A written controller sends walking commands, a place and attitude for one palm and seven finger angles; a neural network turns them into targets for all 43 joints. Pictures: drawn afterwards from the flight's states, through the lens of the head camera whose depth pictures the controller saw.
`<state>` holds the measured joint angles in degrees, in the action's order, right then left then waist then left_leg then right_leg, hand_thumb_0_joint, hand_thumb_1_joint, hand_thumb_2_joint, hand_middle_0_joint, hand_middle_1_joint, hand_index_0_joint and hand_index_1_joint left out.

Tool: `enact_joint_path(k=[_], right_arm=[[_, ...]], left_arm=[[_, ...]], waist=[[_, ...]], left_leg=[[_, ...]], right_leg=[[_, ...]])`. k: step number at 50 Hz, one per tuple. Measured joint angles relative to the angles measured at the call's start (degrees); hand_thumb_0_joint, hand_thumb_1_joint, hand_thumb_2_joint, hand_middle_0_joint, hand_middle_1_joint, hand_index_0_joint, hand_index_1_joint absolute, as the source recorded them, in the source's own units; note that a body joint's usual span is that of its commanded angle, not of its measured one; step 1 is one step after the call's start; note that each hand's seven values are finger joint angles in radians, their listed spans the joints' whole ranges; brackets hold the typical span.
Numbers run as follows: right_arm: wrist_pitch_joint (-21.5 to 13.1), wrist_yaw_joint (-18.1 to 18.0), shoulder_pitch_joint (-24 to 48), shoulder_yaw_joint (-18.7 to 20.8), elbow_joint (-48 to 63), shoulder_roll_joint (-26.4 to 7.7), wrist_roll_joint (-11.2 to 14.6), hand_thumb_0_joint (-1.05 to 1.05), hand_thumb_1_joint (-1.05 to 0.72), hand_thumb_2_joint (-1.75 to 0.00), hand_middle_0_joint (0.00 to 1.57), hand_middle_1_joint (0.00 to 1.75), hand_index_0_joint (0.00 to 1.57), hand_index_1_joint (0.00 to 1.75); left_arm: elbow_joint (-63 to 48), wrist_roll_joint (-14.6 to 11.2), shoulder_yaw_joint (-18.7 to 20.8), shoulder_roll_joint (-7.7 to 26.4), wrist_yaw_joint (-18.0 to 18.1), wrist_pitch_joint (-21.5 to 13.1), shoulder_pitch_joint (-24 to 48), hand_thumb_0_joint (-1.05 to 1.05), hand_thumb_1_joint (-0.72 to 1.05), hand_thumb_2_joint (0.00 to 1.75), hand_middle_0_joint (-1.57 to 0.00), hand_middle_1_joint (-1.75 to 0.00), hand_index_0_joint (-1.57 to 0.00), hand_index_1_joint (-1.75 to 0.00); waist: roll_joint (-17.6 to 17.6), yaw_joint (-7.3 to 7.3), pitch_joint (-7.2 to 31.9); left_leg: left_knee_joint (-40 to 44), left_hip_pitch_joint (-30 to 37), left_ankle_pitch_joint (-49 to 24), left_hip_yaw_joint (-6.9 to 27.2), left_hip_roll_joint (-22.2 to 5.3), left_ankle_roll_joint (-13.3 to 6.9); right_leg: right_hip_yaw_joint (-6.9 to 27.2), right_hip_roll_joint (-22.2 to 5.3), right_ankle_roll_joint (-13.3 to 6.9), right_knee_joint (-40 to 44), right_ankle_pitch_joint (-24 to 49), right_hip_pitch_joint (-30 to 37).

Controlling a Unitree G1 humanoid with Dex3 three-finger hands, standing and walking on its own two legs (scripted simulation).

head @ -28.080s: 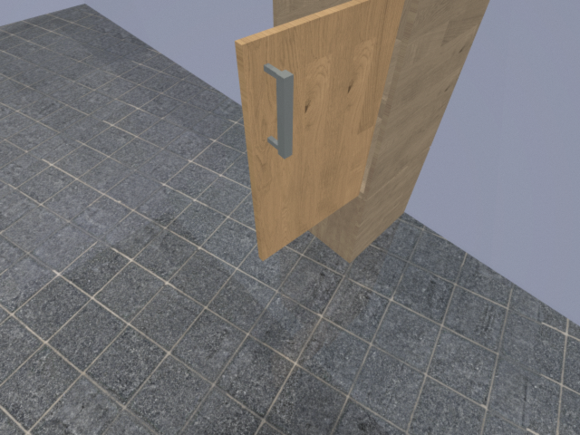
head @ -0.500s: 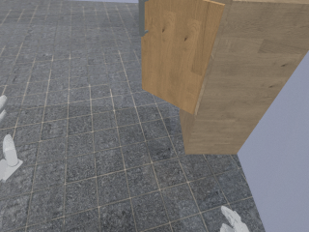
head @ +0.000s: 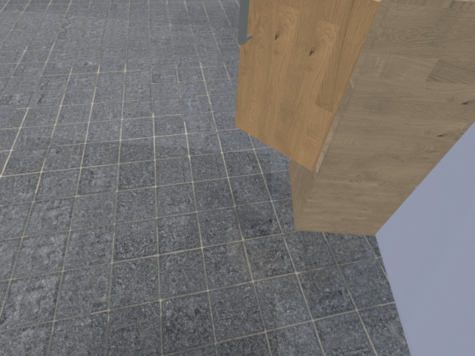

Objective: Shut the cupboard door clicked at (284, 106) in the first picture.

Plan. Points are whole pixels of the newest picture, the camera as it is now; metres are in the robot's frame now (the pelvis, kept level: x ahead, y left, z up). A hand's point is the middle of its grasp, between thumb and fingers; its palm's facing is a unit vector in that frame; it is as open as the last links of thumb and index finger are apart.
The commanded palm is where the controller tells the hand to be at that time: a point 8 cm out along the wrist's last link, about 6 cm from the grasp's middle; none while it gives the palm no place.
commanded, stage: let the arm hang, fingers relaxed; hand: left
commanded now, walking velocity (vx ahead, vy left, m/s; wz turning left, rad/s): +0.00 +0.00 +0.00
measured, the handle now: (247, 14) +1.00 +0.03 +0.13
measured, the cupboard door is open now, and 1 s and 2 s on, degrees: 53 53 53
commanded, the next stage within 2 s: look to check the result in 0.64 s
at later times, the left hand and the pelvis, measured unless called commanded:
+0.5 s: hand out of the picture +0.02 +0.23 -0.16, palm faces -0.04 -0.96 -0.27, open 7.4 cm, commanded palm none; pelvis -0.02 +0.02 +0.01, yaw -2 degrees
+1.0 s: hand out of the picture +0.04 +0.26 -0.15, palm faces -0.05 -0.95 -0.32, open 7.4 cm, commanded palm none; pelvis -0.01 +0.02 +0.01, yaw -2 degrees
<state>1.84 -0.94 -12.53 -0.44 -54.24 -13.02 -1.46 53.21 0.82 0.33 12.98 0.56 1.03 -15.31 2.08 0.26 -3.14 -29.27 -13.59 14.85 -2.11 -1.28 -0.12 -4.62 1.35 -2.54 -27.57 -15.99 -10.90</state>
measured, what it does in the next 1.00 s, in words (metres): stands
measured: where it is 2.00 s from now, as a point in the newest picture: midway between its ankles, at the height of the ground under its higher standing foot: outside the picture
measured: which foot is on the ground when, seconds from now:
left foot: down 0.00-1.00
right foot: down 0.00-1.00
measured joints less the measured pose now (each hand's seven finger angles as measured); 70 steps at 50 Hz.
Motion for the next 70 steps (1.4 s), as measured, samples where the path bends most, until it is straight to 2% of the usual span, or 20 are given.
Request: enact_joint_path(k=[7,14,31,54,70], right_arm=[[-0.4,-0.1,-0.2,0.3,-4.4,-0.8,0.3,0.0,-0.9,-0.9,0.2,0.3,0.2,0.3],[-0.9,0.2,-0.7,0.1,-8.0,-0.8,0.5,0.0,-0.9,-0.9,0.2,0.3,0.2,0.3],[-1.5,0.1,-1.3,0.8,-10.8,-1.9,0.5,0.0,-0.9,-0.9,0.2,0.3,0.2,0.3],[-1.9,0.6,4.3,0.9,-9.6,-5.2,0.6,0.0,-0.9,-0.89,0.2,0.3,0.2,0.3],[-1.9,0.7,5.6,0.5,-9.7,-6.2,0.7,0.0,-0.9,-0.89,0.2,0.3,0.2,0.3]], left_arm=[[6.9,0.0,0.1,1.5,-0.2,-0.4,0.5,-0.01,0.93,0.9,-0.21,-0.3,-0.2,-0.3],[10.0,-0.1,0.2,2.0,0.0,-1.1,1.7,0.0,0.91,0.9,-0.2,-0.3,-0.2,-0.3],[11.9,0.1,0.0,0.7,-0.4,-1.3,3.2,0.0,0.91,0.9,-0.2,-0.3,-0.2,-0.3],[12.2,0.1,0.1,5.0,-0.6,-1.9,6.5,0.0,0.9,0.9,-0.2,-0.3,-0.2,-0.3],[11.8,0.0,-0.3,5.5,-0.6,-2.2,8.4,0.0,0.9,0.9,-0.21,-0.3,-0.2,-0.3]], waist=[[-3.1,0.15,1.2],[-4.3,0.12,1.9],[-2.5,0.65,1.5],[-3.0,0.3,1.2],[-2.5,0.66,1.1]], left_leg=[[4.3,3.0,-2.5,-1.0,0.3,-0.6],[7.1,4.6,-4.3,-1.8,0.9,-1.2],[9.2,4.8,-5.9,-2.6,1.5,-1.7],[11.0,6.0,-6.0,-2.5,1.8,-1.8],[12.3,7.4,-5.6,-2.3,1.9,-1.6]], right_leg=[[1.0,-0.1,0.6,4.7,3.1,2.8],[1.8,-0.6,1.1,6.4,4.6,3.7],[2.5,-1.2,1.6,6.8,5.6,3.0],[2.5,-1.4,1.9,9.0,5.9,4.4],[2.3,-1.3,1.8,10.4,5.4,5.9]])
